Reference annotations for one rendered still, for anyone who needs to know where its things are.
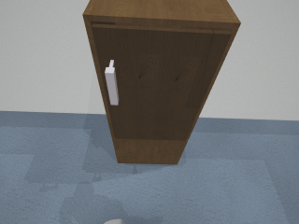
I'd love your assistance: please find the handle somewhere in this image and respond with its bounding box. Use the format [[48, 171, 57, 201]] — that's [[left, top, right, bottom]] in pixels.
[[105, 60, 119, 105]]

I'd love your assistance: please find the cupboard door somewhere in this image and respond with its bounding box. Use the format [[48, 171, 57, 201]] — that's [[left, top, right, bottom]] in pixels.
[[92, 23, 232, 141]]

